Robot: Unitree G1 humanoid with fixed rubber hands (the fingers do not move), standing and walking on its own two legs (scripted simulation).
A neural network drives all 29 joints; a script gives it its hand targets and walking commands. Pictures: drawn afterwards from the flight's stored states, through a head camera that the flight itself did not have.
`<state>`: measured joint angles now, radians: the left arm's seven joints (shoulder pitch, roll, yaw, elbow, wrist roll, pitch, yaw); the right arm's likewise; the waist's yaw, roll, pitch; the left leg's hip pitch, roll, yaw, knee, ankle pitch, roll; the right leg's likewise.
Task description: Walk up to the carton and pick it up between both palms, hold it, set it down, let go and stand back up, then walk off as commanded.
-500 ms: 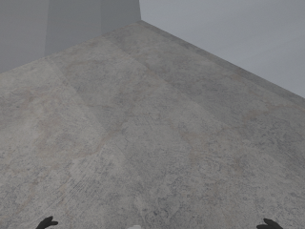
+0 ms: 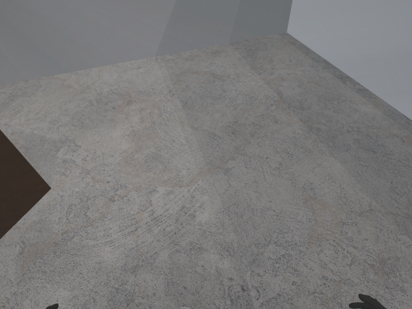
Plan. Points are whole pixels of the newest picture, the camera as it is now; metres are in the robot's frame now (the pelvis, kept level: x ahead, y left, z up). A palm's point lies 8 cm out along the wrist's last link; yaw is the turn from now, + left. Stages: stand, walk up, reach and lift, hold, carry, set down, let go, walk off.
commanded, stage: walk up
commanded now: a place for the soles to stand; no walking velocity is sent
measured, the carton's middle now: out of the picture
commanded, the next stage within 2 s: none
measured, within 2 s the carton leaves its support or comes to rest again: neither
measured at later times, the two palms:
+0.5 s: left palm out of the picture -0.01 +0.41 -0.06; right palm (319, 278) +0.23 -0.20 -0.09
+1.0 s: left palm out of the picture -0.06 +0.46 -0.05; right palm (239, 223) +0.36 -0.05 -0.10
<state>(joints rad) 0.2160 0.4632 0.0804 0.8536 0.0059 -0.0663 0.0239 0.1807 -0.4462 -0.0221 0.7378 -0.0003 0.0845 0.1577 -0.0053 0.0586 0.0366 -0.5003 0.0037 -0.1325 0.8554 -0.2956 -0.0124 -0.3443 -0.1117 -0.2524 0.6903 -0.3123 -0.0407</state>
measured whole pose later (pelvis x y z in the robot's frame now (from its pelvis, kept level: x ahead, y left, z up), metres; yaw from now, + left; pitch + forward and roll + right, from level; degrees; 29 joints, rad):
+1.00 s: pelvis +0.09 +0.13 +0.00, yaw +35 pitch +1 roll +0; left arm 0.30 0.46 0.07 0.87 0.01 -0.11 0.02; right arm 0.19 -0.45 -0.02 0.75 0.00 0.06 0.13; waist 0.00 0.09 0.02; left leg -0.54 -0.09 -0.16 0.92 -0.33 0.01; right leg -0.26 -0.09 -0.19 0.67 -0.41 0.00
